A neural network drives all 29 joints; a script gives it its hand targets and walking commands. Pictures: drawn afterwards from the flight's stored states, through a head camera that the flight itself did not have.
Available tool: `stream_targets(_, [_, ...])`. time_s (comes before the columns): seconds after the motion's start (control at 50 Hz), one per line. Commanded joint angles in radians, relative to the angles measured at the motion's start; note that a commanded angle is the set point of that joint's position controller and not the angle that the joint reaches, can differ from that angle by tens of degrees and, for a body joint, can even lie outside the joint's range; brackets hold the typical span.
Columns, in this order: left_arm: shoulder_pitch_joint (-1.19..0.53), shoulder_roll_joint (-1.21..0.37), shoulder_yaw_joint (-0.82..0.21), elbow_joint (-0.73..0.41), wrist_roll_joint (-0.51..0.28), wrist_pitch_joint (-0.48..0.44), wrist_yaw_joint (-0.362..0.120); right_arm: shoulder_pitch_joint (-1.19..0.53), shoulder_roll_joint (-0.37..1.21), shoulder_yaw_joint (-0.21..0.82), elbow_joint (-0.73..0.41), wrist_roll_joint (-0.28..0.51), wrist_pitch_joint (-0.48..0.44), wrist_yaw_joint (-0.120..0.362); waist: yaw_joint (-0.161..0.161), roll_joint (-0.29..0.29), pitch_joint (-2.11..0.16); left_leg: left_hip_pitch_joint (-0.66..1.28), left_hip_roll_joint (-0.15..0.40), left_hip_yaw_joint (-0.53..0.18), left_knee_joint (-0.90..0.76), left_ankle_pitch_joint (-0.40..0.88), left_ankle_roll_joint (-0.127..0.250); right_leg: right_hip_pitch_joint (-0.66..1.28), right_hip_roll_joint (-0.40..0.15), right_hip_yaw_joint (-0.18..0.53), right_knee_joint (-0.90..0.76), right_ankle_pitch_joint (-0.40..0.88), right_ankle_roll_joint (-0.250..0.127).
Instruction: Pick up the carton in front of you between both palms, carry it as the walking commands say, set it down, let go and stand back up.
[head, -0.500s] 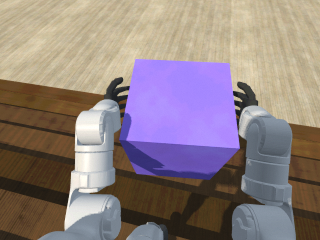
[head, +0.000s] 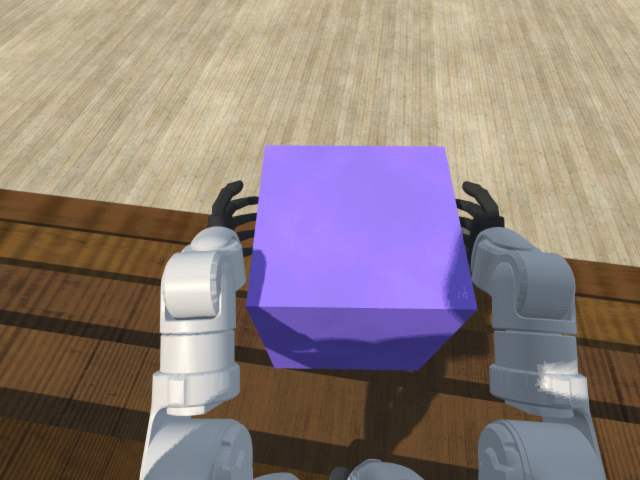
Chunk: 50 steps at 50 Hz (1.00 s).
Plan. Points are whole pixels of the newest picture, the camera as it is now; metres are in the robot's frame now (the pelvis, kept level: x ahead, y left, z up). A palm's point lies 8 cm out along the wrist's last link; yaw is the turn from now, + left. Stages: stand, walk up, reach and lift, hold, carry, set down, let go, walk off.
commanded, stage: carry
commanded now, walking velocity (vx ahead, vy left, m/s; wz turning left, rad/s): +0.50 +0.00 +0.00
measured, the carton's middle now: (349, 270) +0.36 -0.02 +0.03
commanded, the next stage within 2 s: none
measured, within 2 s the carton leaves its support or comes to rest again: neither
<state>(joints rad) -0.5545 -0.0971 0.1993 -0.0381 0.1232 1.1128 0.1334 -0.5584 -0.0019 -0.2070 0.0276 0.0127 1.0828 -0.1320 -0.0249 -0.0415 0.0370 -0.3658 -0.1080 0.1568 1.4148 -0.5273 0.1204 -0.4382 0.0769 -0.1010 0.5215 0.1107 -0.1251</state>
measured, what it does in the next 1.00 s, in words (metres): goes down: left foot 0.12 m lower, then right foot 0.12 m lower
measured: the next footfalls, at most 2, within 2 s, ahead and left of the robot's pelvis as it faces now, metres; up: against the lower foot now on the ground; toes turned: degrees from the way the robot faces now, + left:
left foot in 0.38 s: +0.45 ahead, +0.08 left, -0.12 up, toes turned -1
right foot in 0.80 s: +0.75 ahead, -0.05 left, -0.24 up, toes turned -3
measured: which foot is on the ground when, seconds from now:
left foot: up 0.00-0.36, down 0.38-0.80, up 0.82-1.00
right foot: down 0.00-0.38, up 0.40-0.78, down 0.80-1.00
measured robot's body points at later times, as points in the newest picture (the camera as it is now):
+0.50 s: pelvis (312, 320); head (319, 71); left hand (257, 137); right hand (400, 151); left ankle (301, 402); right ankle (354, 437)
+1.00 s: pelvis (331, 209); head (335, 22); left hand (268, 104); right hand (370, 100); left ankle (291, 304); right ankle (336, 330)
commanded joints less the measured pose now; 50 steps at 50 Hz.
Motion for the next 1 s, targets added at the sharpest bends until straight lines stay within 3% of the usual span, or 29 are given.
stream_targets(0.0, [-0.552, -0.858, -0.702, 0.011, -0.403, -0.006, -0.212, -0.623, 1.018, 0.712, -0.058, 0.373, 0.018, 0.256, 0.115, -0.133, -0.548, -0.587, 0.031, -0.21, 0.327, -0.124, -0.11, 0.93, -0.365, 0.483, 0.161, 0.664, -0.173])
stream_targets(0.04, [-0.61, -0.898, -0.745, -0.027, -0.496, 0.009, -0.23, -0.537, 0.952, 0.639, -0.038, 0.29, 0.043, 0.224, 0.112, 0.029, -0.549, -0.68, 0.108, -0.262, 0.106, 0.019, -0.077, 0.837, -0.348, 0.548, 0.168, 0.24, -0.205])
stream_targets(0.06, [-0.661, -0.934, -0.751, -0.022, -0.528, 0.006, -0.239, -0.567, 0.953, 0.62, -0.061, 0.269, 0.039, 0.214, 0.103, 0.016, -0.575, -0.663, 0.121, -0.283, 0.072, 0.022, -0.078, 0.746, -0.38, 0.672, 0.165, 0.103, -0.25])
stream_targets(0.08, [-0.709, -0.984, -0.773, -0.037, -0.563, 0.005, -0.249, -0.573, 0.957, 0.603, -0.053, 0.245, 0.034, 0.208, 0.089, 0.105, -0.505, -0.574, 0.129, -0.265, -0.093, 0.105, -0.091, 0.568, -0.354, 0.627, 0.103, 0.1, -0.234])
stream_targets(0.16, [-0.793, -1.075, -0.809, -0.027, -0.631, -0.028, -0.274, -0.613, 0.988, 0.607, -0.062, 0.217, -0.003, 0.211, 0.112, 0.019, -0.455, -0.437, 0.135, -0.161, -0.246, 0.345, -0.088, 0.4, -0.271, 0.48, 0.138, 0.299, -0.133])
stream_targets(0.18, [-0.793, -1.09, -0.813, -0.027, -0.639, -0.039, -0.275, -0.623, 0.989, 0.618, -0.074, 0.214, -0.012, 0.209, 0.143, 0.064, -0.44, -0.497, 0.135, -0.169, -0.464, 0.571, -0.079, 0.442, -0.156, 0.386, 0.238, 0.133, -0.086])
stream_targets(0.22, [-0.76, -1.083, -0.797, -0.026, -0.638, -0.05, -0.275, -0.606, 1.0, 0.64, -0.088, 0.211, -0.019, 0.201, 0.17, 0.056, -0.445, -0.302, 0.079, -0.083, -0.713, 0.818, -0.081, 0.344, -0.074, 0.273, 0.288, -0.001, -0.06])
stream_targets(0.28, [-0.676, -1.046, -0.771, -0.016, -0.615, -0.055, -0.27, -0.617, 0.979, 0.671, -0.139, 0.221, -0.012, 0.187, 0.176, -0.075, -0.391, -0.049, 0.032, -0.012, -0.908, 0.907, -0.083, 0.233, -0.046, 0.217, 0.345, -0.074, -0.042])
stream_targets(0.3, [-0.645, -1.029, -0.76, 0.0, -0.604, -0.051, -0.267, -0.611, 0.962, 0.673, -0.144, 0.22, -0.007, 0.182, 0.165, -0.096, -0.391, -0.007, 0.053, -0.03, -0.972, 0.948, -0.072, 0.251, -0.051, 0.213, 0.411, -0.106, -0.034])
stream_targets(0.34, [-0.602, -1.001, -0.741, 0.045, -0.584, -0.046, -0.267, -0.556, 0.921, 0.665, -0.118, 0.212, 0.005, 0.182, -0.046, -0.067, -0.52, 0.333, 0.057, -0.016, -0.912, 0.952, -0.025, 0.153, -0.113, 0.122, 0.773, 0.228, 0.03])
stream_targets(0.36, [-0.609, -0.978, -0.732, 0.053, -0.568, -0.038, -0.268, -0.532, 0.901, 0.658, -0.103, 0.213, 0.011, 0.186, -0.14, 0.11, -0.479, 0.452, 0.133, -0.095, -0.988, 0.902, 0.034, -0.007, -0.044, 0.071, 1.096, -0.076, 0.077])
stream_targets(0.38, [-0.615, -0.963, -0.71, 0.068, -0.543, -0.023, -0.264, -0.53, 0.878, 0.654, -0.065, 0.226, 0.017, 0.192, -0.063, 0.244, -0.524, 0.76, 0.364, -0.364, -0.702, 1.294, 0.13, -0.372, 0.015, 0.109, 1.28, -0.806, 0.126])
stream_targets(0.42, [-0.581, -0.899, -0.646, 0.091, -0.479, 0.0, -0.245, -0.584, 0.937, 0.683, -0.042, 0.292, 0.027, 0.209, -0.066, 0.135, -0.579, 0.705, 0.436, -0.682, -0.794, 0.735, 0.232, -0.505, -0.042, 0.186, 1.173, -0.738, 0.114])
stream_targets(0.44, [-0.572, -0.902, -0.626, 0.087, -0.448, -0.003, -0.234, -0.639, 1.007, 0.712, -0.068, 0.343, 0.031, 0.222, -0.033, -0.024, -0.512, 0.528, 0.384, -0.647, -0.845, 0.494, 0.19, -0.484, -0.076, 0.204, 1.014, -0.611, 0.097])
stream_targets(0.46, [-0.581, -0.903, -0.608, 0.066, -0.43, -0.002, -0.231, -0.712, 1.043, 0.748, -0.099, 0.372, 0.023, 0.23, -0.033, 0.086, -0.526, 0.482, 0.414, -0.739, -0.817, 0.523, 0.228, -0.476, -0.088, 0.215, 0.979, -0.616, 0.093])
stream_targets(0.5, [-0.621, -0.921, -0.595, 0.037, -0.396, -0.02, -0.222, -0.781, 1.133, 0.774, -0.097, 0.444, 0.006, 0.247, -0.032, 0.029, -0.43, 0.263, 0.375, -0.664, -0.85, 0.561, 0.218, -0.369, -0.106, 0.194, 0.718, -0.565, 0.118])
stream_targets(0.56, [-0.592, -0.936, -0.609, 0.026, -0.37, -0.051, -0.21, -0.774, 1.182, 0.794, -0.088, 0.477, -0.021, 0.259, -0.043, 0.123, -0.49, 0.294, 0.332, -0.54, -0.764, 0.846, 0.158, -0.346, -0.099, 0.138, 0.702, -0.306, 0.097])
stream_targets(0.6, [-0.576, -0.929, -0.624, 0.01, -0.352, -0.066, -0.2, -0.739, 1.193, 0.794, -0.085, 0.489, -0.038, 0.264, -0.101, 0.088, -0.485, 0.404, 0.189, -0.428, -0.636, 0.741, 0.075, -0.445, -0.074, 0.088, 0.453, -0.051, 0.072])
stream_targets(0.68, [-0.555, -0.89, -0.661, -0.051, -0.341, -0.076, -0.182, -0.666, 1.147, 0.783, -0.094, 0.476, -0.056, 0.264, -0.117, 0.116, -0.41, 0.154, 0.105, -0.29, -0.582, 0.541, 0.057, -0.045, 0.003, -0.009, 0.042, 0.224, 0.084])
stream_targets(0.72, [-0.541, -0.846, -0.667, -0.069, -0.338, -0.066, -0.175, -0.64, 1.112, 0.78, -0.088, 0.47, -0.053, 0.261, -0.043, 0.184, -0.468, 0.091, 0.127, -0.207, -0.422, 0.566, 0.018, 0.192, 0.003, -0.037, 0.09, 0.391, 0.054])
stream_targets(0.74, [-0.543, -0.83, -0.667, -0.079, -0.342, -0.058, -0.176, -0.601, 1.097, 0.777, -0.071, 0.453, -0.048, 0.258, 0.043, 0.192, -0.505, 0.077, 0.139, -0.164, -0.285, 0.717, -0.01, 0.302, -0.01, -0.025, 0.055, 0.324, 0.032])
stream_targets(0.76, [-0.52, -0.805, -0.671, -0.063, -0.352, -0.047, -0.179, -0.59, 1.074, 0.763, -0.059, 0.435, -0.04, 0.255, 0.169, 0.081, -0.529, -0.03, 0.147, -0.124, -0.048, 0.836, -0.051, 0.506, -0.023, -0.006, 0.001, 0.244, 0.008])
stream_targets(0.78, [-0.493, -0.788, -0.67, -0.05, -0.36, -0.034, -0.188, -0.61, 1.04, 0.744, -0.061, 0.412, -0.031, 0.25, 0.203, -0.094, -0.425, -0.2, 0.034, -0.078, 0.3, 0.187, -0.086, 0.533, -0.139, 0.099, -0.064, 0.357, -0.04])
stream_targets(0.8, [-0.508, -0.754, -0.662, -0.011, -0.378, -0.02, -0.197, -0.586, 1.009, 0.707, -0.024, 0.386, -0.007, 0.238, 0.074, -0.151, -0.53, -0.503, 0.014, -0.192, 0.404, -0.183, -0.11, 0.855, -0.354, 0.398, 0.194, 0.685, -0.139])
stream_targets(0.84, [-0.562, -0.83, -0.699, 0.005, -0.467, -0.007, -0.218, -0.558, 0.931, 0.641, -0.03, 0.309, 0.024, 0.211, 0.113, -0.083, -0.565, -0.642, 0.087, -0.242, 0.278, -0.089, -0.089, 0.761, -0.409, 0.645, 0.1, 0.061, -0.246])
stream_targets(0.86, [-0.636, -0.864, -0.721, -0.018, -0.508, -0.002, -0.227, -0.579, 0.933, 0.626, -0.03, 0.292, 0.029, 0.202, 0.101, 0.06, -0.512, -0.663, 0.123, -0.276, 0.14, 0.018, -0.081, 0.685, -0.375, 0.625, 0.121, -0.005, -0.209])
stream_targets(0.9, [-0.726, -0.96, -0.756, -0.035, -0.573, -0.007, -0.242, -0.579, 0.949, 0.593, -0.029, 0.254, 0.023, 0.195, 0.073, 0.104, -0.448, -0.536, 0.149, -0.263, -0.063, 0.1, -0.093, 0.411, -0.364, 0.624, 0.071, -0.048, -0.21])
stream_targets(0.94, [-0.781, -1.021, -0.77, -0.027, -0.605, -0.02, -0.254, -0.603, 0.971, 0.591, -0.031, 0.235, 0.008, 0.196, 0.089, 0.034, -0.399, -0.427, 0.139, -0.186, -0.226, 0.108, -0.112, 0.267, -0.333, 0.568, 0.023, 0.051, -0.199])
stream_targets(0.98, [-0.776, -1.056, -0.775, -0.01, -0.622, -0.037, -0.264, -0.62, 1.001, 0.616, -0.048, 0.237, -0.008, 0.196, 0.098, -0.036, -0.455, -0.375, 0.135, -0.149, -0.24, 0.366, -0.084, 0.312, -0.287, 0.426, 0.134, 0.237, -0.133])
